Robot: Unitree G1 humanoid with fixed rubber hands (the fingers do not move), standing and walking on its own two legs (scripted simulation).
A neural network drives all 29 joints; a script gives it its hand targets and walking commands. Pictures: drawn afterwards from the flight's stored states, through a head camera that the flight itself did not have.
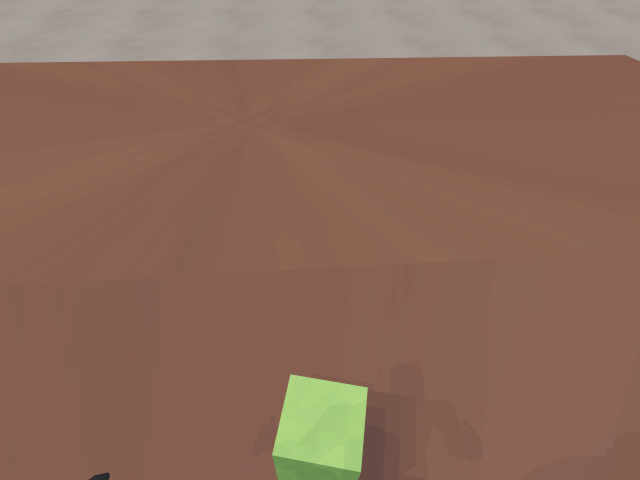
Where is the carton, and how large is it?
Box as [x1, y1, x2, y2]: [272, 374, 367, 479]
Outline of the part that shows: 290,374 272,453 278,479 357,479 360,473 367,387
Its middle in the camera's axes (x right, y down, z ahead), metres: +0.00 +0.54 +1.05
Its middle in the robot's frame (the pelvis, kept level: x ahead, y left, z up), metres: +0.39 +0.00 -0.66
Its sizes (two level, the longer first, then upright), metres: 0.210 0.200 0.250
